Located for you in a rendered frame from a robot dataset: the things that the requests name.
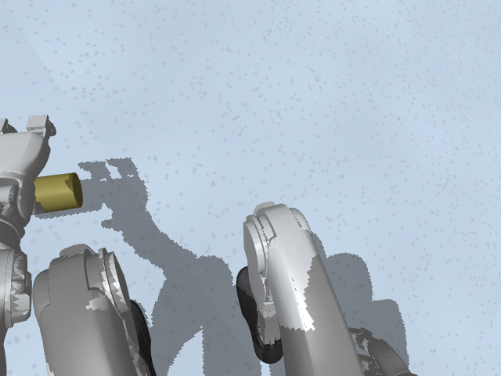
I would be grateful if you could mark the right robot foot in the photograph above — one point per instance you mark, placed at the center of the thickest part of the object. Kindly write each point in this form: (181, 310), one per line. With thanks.
(265, 353)

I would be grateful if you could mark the left robot foot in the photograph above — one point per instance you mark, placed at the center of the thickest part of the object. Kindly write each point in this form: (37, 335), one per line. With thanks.
(143, 336)

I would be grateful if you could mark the left robot arm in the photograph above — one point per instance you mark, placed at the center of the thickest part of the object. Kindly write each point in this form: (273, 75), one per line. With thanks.
(16, 207)

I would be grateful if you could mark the can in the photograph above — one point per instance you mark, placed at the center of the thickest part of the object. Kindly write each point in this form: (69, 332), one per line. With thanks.
(59, 192)

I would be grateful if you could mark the right robot hand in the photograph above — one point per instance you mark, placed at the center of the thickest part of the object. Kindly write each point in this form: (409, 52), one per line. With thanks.
(383, 360)

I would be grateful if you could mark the left robot hand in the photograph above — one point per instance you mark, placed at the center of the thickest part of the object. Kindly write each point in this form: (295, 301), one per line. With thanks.
(26, 153)

